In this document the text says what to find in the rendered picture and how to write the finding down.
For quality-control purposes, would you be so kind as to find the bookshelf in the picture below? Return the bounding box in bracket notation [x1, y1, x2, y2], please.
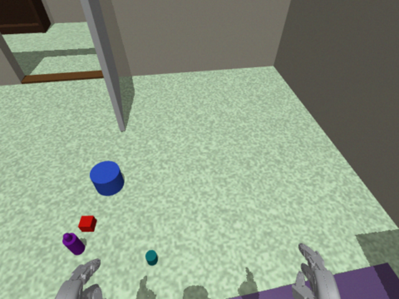
[0, 0, 51, 35]

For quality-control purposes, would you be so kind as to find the right robot hand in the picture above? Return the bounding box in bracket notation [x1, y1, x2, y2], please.
[292, 243, 341, 299]

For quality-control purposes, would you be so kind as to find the left robot hand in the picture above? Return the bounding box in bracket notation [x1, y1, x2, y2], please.
[55, 259, 106, 299]

